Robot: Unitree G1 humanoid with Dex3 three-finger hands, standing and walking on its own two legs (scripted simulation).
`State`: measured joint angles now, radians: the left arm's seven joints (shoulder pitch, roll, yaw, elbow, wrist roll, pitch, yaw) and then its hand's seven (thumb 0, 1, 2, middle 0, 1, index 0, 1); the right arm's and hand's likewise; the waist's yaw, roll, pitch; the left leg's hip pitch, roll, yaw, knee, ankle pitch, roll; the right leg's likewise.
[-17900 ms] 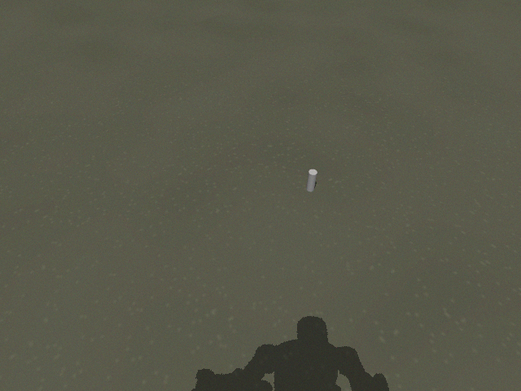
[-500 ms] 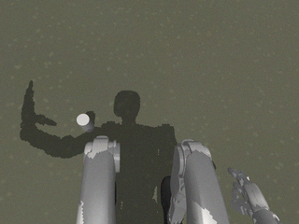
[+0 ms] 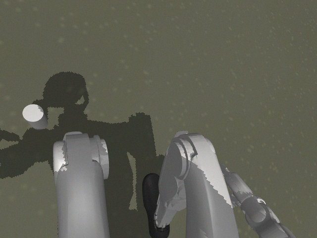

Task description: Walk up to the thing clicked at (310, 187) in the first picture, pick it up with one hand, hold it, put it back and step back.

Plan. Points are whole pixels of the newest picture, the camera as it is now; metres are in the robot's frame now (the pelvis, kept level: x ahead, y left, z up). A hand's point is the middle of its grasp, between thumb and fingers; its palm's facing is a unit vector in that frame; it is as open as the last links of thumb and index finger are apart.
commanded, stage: close in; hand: left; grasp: from the side
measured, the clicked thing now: (36, 118) +0.38 +0.27 -0.24
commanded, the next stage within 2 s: close in 0.64 s
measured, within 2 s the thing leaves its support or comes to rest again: leaves its support in 1.76 s
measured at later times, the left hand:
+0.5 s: hand (19, 129) +0.34 +0.29 -0.19, palm faces +0.18 -0.98 +0.01, open 17.5 cm
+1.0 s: hand (31, 123) +0.36 +0.27 -0.20, palm faces +0.26 -0.97 -0.01, open 14.5 cm
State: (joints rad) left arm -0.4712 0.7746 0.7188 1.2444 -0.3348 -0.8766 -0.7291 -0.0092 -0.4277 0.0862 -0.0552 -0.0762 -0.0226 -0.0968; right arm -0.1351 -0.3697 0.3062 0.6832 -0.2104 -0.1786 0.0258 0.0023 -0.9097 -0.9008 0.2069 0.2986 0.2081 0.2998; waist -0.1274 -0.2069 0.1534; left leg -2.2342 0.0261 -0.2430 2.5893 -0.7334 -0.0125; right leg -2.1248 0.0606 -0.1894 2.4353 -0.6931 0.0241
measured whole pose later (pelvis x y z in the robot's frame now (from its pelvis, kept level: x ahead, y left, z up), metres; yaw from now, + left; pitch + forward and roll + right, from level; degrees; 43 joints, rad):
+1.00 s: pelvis -0.02 +0.01 -0.02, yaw -5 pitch +7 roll -18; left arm -0.47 0.78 0.49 1.42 -0.15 -1.23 -0.10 -0.01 -0.16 0.25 -0.26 -0.21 -0.24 -0.21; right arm -0.20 -0.39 0.52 0.57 -0.38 -0.06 0.15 0.00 -0.90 -0.89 0.21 0.30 0.21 0.30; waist -0.19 -0.30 0.33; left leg -2.18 0.01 -0.40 2.70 -0.70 -0.01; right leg -2.02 0.11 -0.30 2.43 -0.61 0.07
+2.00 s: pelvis -0.02 +0.01 -0.01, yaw -4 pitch +12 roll -17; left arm -0.43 0.70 0.41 1.09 -0.13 -1.02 -0.06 0.07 0.18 1.08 -0.99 -1.10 -1.01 -1.12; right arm -0.13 -0.37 0.41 0.58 -0.31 -0.01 0.17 0.00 -0.89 -0.89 0.21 0.30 0.21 0.30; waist -0.16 -0.23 0.23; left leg -2.20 0.02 -0.36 2.64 -0.70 -0.01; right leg -2.05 0.09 -0.28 2.40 -0.62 0.05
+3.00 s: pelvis +0.01 -0.01 +0.06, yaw +5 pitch +32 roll -6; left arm -0.40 0.39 0.35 0.67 -0.18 -0.61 -0.20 0.08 0.17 1.11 -1.01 -1.10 -1.03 -1.10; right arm 0.01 -0.30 0.05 0.64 -0.06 0.03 0.07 0.00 -0.89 -0.89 0.20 0.30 0.20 0.30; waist -0.07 -0.02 -0.10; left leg -2.19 0.03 -0.13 2.33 -0.71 -0.02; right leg -2.12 0.02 -0.11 2.27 -0.71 -0.01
